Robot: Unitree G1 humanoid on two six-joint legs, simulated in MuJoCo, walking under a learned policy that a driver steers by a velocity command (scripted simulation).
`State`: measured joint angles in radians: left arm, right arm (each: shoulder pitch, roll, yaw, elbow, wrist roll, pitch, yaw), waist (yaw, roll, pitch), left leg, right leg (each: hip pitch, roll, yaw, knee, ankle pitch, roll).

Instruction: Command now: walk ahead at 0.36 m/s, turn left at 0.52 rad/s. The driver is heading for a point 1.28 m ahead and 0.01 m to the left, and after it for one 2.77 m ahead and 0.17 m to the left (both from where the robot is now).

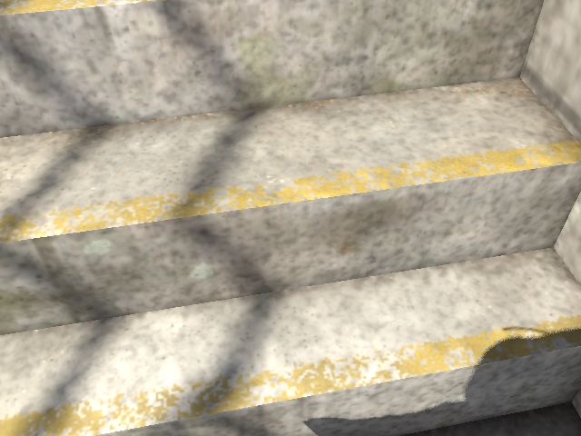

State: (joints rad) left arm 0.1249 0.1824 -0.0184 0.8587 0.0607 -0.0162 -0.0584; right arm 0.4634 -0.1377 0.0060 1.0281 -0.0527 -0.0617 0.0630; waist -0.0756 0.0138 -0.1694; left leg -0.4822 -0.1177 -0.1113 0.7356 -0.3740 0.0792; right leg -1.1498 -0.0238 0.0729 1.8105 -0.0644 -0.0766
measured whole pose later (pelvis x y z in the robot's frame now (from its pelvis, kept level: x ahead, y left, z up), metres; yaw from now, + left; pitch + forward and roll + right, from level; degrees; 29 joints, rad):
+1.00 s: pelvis +0.45 -0.09 +0.33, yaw +19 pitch +10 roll +7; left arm 0.47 0.11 0.00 1.17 0.01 -0.13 -0.07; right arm -0.12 -0.12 0.04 0.81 -0.04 0.03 0.02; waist 0.01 -0.05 -0.14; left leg -0.94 -0.03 0.21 1.24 -0.50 0.16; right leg -0.42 -0.10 0.04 1.11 0.14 -0.13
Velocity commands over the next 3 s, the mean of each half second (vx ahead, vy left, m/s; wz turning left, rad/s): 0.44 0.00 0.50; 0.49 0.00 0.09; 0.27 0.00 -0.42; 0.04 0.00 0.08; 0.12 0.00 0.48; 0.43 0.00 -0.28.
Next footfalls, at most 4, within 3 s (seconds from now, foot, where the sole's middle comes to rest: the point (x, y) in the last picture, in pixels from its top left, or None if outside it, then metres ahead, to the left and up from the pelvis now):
0.28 right None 0.31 -0.21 -0.54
0.90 left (255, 349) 0.53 0.05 -0.32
1.32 right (408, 153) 0.76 -0.22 -0.10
1.90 left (263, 161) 0.76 0.02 -0.10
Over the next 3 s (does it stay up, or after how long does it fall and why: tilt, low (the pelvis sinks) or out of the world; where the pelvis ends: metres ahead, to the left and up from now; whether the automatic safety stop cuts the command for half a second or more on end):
stays up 0.81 0.04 0.67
